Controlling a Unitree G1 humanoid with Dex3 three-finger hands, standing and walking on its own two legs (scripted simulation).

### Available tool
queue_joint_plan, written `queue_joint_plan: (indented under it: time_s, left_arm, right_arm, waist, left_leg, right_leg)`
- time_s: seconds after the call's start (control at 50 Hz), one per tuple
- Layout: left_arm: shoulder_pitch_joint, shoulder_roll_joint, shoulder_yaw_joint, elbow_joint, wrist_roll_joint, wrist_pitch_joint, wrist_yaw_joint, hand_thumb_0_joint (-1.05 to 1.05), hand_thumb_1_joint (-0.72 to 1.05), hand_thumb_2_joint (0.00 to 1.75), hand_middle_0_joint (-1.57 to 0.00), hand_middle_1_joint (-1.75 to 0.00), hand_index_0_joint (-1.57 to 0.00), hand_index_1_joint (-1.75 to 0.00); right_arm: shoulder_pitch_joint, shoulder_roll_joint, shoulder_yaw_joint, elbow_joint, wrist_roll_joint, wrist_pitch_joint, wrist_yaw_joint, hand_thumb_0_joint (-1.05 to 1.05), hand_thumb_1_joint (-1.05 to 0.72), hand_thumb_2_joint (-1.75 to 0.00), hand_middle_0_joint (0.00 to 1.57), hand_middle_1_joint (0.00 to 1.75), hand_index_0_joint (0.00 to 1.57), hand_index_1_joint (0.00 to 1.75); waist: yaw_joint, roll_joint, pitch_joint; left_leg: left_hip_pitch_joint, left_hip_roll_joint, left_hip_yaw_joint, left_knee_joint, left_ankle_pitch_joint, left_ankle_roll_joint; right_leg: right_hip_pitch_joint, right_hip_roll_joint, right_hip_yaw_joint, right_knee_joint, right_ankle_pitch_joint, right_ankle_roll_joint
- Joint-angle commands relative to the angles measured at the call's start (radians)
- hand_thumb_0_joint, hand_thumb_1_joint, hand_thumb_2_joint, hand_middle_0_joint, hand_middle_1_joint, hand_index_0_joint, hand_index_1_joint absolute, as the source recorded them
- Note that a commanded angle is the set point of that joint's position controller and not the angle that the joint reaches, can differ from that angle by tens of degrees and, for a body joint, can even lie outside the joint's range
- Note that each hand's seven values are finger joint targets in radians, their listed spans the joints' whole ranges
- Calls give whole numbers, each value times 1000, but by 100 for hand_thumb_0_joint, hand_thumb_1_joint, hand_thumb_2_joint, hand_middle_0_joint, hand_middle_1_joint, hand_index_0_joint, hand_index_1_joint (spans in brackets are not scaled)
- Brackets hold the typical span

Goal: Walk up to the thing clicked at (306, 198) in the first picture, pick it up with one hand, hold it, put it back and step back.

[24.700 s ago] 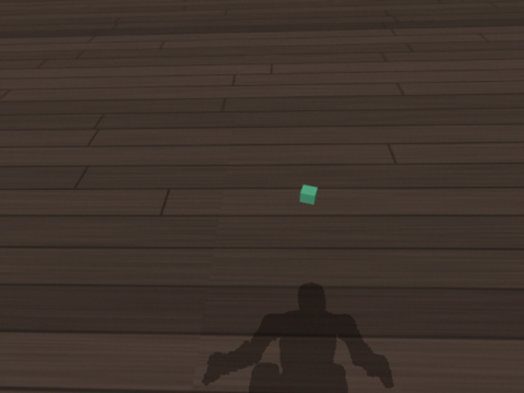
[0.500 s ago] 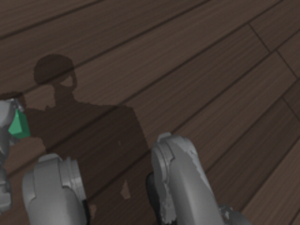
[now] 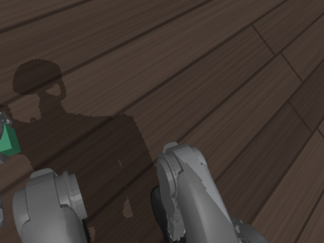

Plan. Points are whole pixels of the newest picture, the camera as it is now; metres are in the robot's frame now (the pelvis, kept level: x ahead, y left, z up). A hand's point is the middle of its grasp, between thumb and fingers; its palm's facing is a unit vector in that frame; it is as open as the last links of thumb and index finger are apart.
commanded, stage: rest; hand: left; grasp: from above
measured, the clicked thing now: out of the picture +0.40 +0.33 -0.25
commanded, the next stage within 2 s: open in 0.38 s
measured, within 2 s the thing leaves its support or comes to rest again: neither
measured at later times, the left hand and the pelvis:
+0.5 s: hand out of the picture +0.39 +0.32 -0.23, palm faces -0.42 -0.16 -0.89, open 9.7 cm; pelvis +0.00 +0.00 +0.00, yaw -1 degrees
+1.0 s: hand out of the picture +0.40 +0.33 -0.23, palm faces -0.41 -0.17 -0.90, open 12.5 cm; pelvis +0.00 +0.01 +0.00, yaw -2 degrees
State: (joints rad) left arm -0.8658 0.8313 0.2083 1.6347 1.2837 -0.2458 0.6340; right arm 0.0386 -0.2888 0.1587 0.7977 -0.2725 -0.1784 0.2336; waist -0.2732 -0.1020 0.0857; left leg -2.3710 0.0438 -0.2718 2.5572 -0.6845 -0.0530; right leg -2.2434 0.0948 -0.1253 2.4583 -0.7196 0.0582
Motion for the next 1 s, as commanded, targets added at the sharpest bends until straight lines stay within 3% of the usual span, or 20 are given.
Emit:
queue_joint_plan:
  time_s: [0.0,0.04,0.08,0.12,0.16,0.18,0.32,0.34,0.38,0.46,0.5,0.58,0.6,0.64,0.66,0.74,0.76,0.78,0.8,0.98]
  left_arm:
    - [-271,271,13,-99,-12,-6,65,0,68,80,-104,-66,-104,-65]
    - [-280,229,-29,-96,-14,-6,63,0,68,82,-105,-65,-105,-65]
    - [-248,273,8,-105,-23,-10,79,0,67,80,-104,-64,-104,-64]
    - [-238,249,-21,-73,-15,-2,81,0,64,80,-102,-66,-102,-66]
    - [-265,291,-1,-91,-12,-2,91,0,66,81,-103,-66,-103,-66]
    - [-247,252,-18,-82,-19,2,93,0,62,82,-101,-66,-101,-66]
    - [-269,265,-33,-46,-31,8,107,0,59,78,-99,-63,-98,-64]
    - [-248,301,3,-22,-28,10,114,0,59,80,-98,-65,-98,-65]
    - [-273,250,-45,-22,-34,9,110,0,60,80,-99,-64,-98,-65]
    - [-241,231,-68,23,-43,9,110,0,60,77,-99,-64,-99,-64]
    - [-254,301,-24,3,-36,6,119,0,44,75,-83,-67,-83,-67]
    - [-274,233,-87,4,-44,7,113,0,12,67,-52,-67,-53,-66]
    - [-280,289,-45,-6,-42,3,119,0,4,69,-50,-69,-51,-68]
    - [-273,259,-66,-21,-44,5,125,0,-11,71,-44,-69,-44,-69]
    - [-268,291,-40,-19,-42,5,131,0,-15,73,-41,-70,-41,-70]
    - [-277,249,-84,-6,-53,10,123,0,-21,79,-36,-75,-36,-76]
    - [-278,275,-56,-14,-50,12,125,0,-22,81,-36,-76,-35,-77]
    - [-260,253,-76,1,-48,18,120,0,-25,82,-34,-76,-33,-77]
    - [-260,308,-32,-2,-48,17,124,0,-27,81,-32,-77,-32,-78]
    - [-231,282,-38,-11,-69,21,86,0,-38,92,-22,-88,-21,-89]
  right_arm:
    - [170,-300,-76,-3,-7,-17,1,0,-90,-90,20,30,20,30]
    - [168,-296,-68,0,-8,-27,4,0,-90,-90,20,30,20,30]
    - [157,-305,-67,-5,-7,-30,2,0,-90,-90,20,30,20,30]
    - [153,-297,-63,6,-11,-36,9,0,-90,-90,20,30,20,30]
    - [153,-307,-60,-7,-12,-43,14,0,-90,-90,20,30,20,30]
    - [151,-303,-63,6,-12,-44,14,0,-90,-90,20,30,20,30]
    - [143,-313,-49,-3,-14,-65,26,0,-90,-90,20,30,20,30]
    - [157,-322,-50,7,-17,-63,25,0,-90,-90,20,30,20,30]
    - [143,-313,-42,-1,-18,-71,30,0,-90,-90,20,30,20,30]
    - [136,-316,-31,-2,-17,-77,31,0,-90,-90,20,30,20,30]
    - [154,-336,-33,-6,-19,-80,32,0,-89,-90,20,30,20,30]
    - [131,-325,-23,-10,-20,-88,38,0,-89,-90,20,30,20,30]
    - [143,-340,-28,-13,-20,-90,38,0,-89,-90,20,30,20,30]
    - [132,-329,-28,-4,-17,-91,37,0,-89,-90,20,30,20,30]
    - [134,-332,-27,-2,-22,-91,37,0,-89,-90,20,30,20,30]
    - [131,-334,-26,-1,-17,-105,45,0,-89,-90,20,30,20,30]
    - [146,-347,-27,-10,-21,-107,48,0,-89,-90,20,30,20,30]
    - [138,-338,-24,-6,-15,-107,50,0,-89,-90,20,30,20,30]
    - [145,-350,-26,-5,-20,-109,50,0,-89,-90,20,30,20,30]
    - [146,-345,-28,-11,-16,-116,53,0,-89,-90,20,30,20,30]
  waist:
    - [-22,415,-634]
    - [-34,413,-618]
    - [-9,426,-643]
    - [-12,430,-640]
    - [-19,449,-638]
    - [-14,442,-640]
    - [-34,408,-618]
    - [-29,414,-619]
    - [-44,409,-599]
    - [-38,401,-579]
    - [-38,399,-594]
    - [-55,404,-566]
    - [-54,403,-576]
    - [-41,399,-592]
    - [-41,412,-601]
    - [-54,415,-559]
    - [-57,415,-573]
    - [-43,425,-569]
    - [-47,429,-577]
    - [-39,424,-583]
  left_leg:
    - [483,11,160,-212,176,60]
    - [490,8,155,-216,153,59]
    - [492,10,152,-229,161,59]
    - [498,15,154,-226,153,57]
    - [509,14,149,-226,160,55]
    - [511,14,148,-232,162,54]
    - [486,19,140,-222,160,60]
    - [486,20,139,-222,168,61]
    - [479,20,136,-221,158,59]
    - [467,21,133,-231,131,62]
    - [481,20,133,-228,152,61]
    - [480,21,125,-234,118,59]
    - [482,22,127,-229,129,61]
    - [483,21,128,-230,139,59]
    - [486,25,128,-227,151,58]
    - [483,22,124,-230,125,58]
    - [502,23,121,-238,142,55]
    - [504,22,122,-238,137,54]
    - [511,24,121,-238,146,54]
    - [494,22,120,-237,151,56]
  right_leg:
    - [310,23,-127,-235,282,-73]
    - [290,24,-131,-240,257,-73]
    - [321,29,-129,-252,262,-74]
    - [315,33,-127,-245,259,-73]
    - [311,29,-133,-233,266,-76]
    - [313,31,-134,-240,263,-76]
    - [328,37,-135,-252,267,-71]
    - [342,37,-131,-253,278,-71]
    - [326,34,-138,-247,266,-71]
    - [331,43,-134,-267,243,-71]
    - [347,37,-139,-259,260,-70]
    - [313,39,-148,-263,230,-71]
    - [330,40,-144,-263,244,-70]
    - [342,40,-140,-266,248,-71]
    - [353,42,-138,-263,260,-71]
    - [315,36,-149,-263,235,-70]
    - [332,38,-155,-262,250,-70]
    - [320,38,-152,-259,246,-72]
    - [328,38,-158,-255,255,-71]
    - [348,38,-154,-260,260,-70]
